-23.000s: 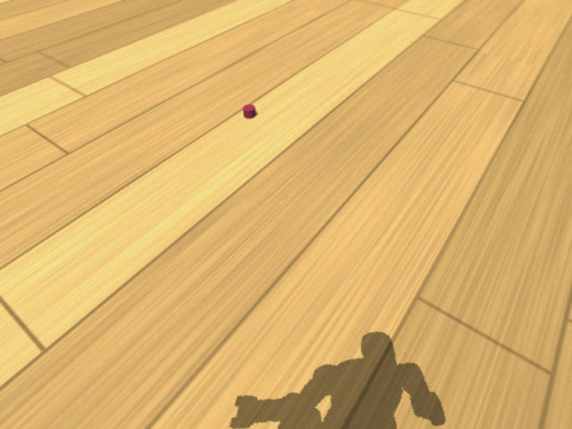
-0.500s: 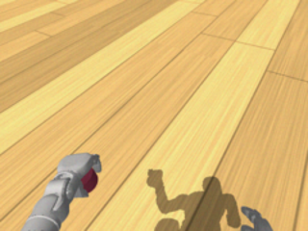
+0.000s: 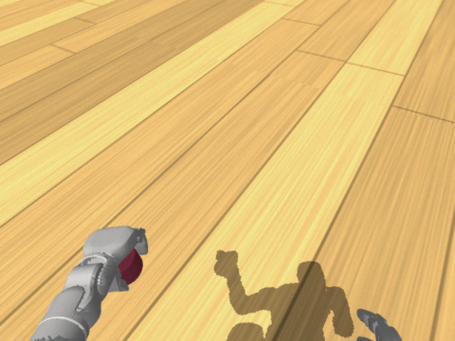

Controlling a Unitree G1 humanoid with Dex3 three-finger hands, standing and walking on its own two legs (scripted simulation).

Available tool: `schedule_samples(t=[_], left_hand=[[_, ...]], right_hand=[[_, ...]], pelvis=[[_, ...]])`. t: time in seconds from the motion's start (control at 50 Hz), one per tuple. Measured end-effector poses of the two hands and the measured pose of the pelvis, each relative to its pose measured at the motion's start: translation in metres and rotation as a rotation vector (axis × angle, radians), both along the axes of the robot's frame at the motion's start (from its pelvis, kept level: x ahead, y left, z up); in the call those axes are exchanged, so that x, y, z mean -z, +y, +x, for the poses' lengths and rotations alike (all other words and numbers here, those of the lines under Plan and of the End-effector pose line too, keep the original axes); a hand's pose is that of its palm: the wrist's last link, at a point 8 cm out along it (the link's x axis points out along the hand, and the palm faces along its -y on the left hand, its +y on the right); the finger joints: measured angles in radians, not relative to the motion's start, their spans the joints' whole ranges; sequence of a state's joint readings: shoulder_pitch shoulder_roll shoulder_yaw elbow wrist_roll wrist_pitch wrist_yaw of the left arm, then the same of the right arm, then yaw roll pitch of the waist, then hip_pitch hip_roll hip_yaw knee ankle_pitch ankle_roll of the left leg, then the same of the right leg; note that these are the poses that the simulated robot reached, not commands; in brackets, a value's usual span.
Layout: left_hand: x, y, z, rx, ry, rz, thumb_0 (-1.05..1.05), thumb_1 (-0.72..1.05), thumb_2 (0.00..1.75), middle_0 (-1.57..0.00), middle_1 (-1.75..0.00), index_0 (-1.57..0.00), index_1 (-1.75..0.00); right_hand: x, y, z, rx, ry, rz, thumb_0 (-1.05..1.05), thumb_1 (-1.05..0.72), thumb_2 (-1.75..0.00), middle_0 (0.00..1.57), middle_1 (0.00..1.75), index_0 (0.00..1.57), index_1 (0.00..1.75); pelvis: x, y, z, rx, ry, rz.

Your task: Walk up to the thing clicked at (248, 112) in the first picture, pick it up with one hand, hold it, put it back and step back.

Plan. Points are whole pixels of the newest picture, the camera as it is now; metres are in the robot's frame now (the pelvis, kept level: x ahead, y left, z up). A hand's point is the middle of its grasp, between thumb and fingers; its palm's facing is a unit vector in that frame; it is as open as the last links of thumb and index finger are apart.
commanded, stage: crouch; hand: left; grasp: from above
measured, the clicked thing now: (120, 263) +0.30 +0.24 -0.06
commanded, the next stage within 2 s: lower in 1.90 s
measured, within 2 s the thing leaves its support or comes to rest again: neither
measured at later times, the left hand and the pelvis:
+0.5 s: hand (145, 279) +0.33 +0.24 -0.23, palm faces -0.41 +0.03 -0.91, open 9.2 cm; pelvis -0.05 +0.01 -0.13, yaw +1 degrees
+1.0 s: hand (163, 291) +0.38 +0.25 -0.46, palm faces -0.43 -0.01 -0.90, open 9.2 cm; pelvis -0.07 +0.01 -0.31, yaw -2 degrees
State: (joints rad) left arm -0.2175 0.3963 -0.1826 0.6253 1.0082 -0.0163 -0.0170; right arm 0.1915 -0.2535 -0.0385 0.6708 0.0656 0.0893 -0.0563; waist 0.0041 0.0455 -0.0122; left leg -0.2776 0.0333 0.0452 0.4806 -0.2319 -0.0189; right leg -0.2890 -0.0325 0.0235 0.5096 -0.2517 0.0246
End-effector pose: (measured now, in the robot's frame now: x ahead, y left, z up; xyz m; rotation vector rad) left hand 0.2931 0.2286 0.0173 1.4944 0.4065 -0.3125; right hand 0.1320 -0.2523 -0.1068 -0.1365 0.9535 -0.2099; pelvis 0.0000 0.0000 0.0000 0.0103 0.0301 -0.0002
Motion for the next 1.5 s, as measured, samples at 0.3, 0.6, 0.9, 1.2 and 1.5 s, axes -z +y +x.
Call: schedule_samples(t=[0.3,0.6,0.9,1.2,1.5], left_hand=[[0.090,0.003,0.013,0.033,-0.003,0.058,-0.02,0.00,0.63,-0.51,-0.83,-0.71,-0.81],[0.244,0.008,0.059,0.015,-0.042,0.088,-0.02,0.00,0.63,-0.51,-0.83,-0.72,-0.80],[0.387,0.017,0.085,0.014,0.007,0.050,-0.02,-0.01,0.63,-0.51,-0.83,-0.73,-0.79],[0.473,0.029,0.107,-0.017,-0.003,0.049,-0.02,-0.01,0.64,-0.52,-0.83,-0.74,-0.79],[0.517,0.024,0.118,-0.009,0.015,0.033,-0.02,-0.01,0.64,-0.51,-0.83,-0.73,-0.79]], right_hand=[[0.041,-0.016,-0.043,-0.023,0.127,-0.073,0.01,-0.90,-0.90,0.20,0.30,0.20,0.30],[0.174,-0.021,-0.145,0.057,0.364,-0.135,0.01,-0.90,-0.90,0.20,0.30,0.20,0.30],[0.289,-0.005,-0.162,-0.017,0.440,-0.101,0.01,-0.90,-0.90,0.21,0.30,0.20,0.30],[0.348,-0.016,-0.150,-0.091,0.461,-0.126,0.01,-0.91,-0.90,0.20,0.30,0.20,0.30],[0.382,-0.018,-0.190,-0.080,0.546,-0.109,0.01,-0.92,-0.90,0.20,0.30,0.20,0.30]], pelvis=[[0.043,0.000,-0.022,-0.021,0.184,-0.014],[0.171,0.010,-0.055,-0.018,0.467,-0.048],[0.283,0.010,-0.069,-0.011,0.616,-0.075],[0.350,0.007,-0.072,0.003,0.637,-0.094],[0.394,0.006,-0.080,0.025,0.604,-0.097]])
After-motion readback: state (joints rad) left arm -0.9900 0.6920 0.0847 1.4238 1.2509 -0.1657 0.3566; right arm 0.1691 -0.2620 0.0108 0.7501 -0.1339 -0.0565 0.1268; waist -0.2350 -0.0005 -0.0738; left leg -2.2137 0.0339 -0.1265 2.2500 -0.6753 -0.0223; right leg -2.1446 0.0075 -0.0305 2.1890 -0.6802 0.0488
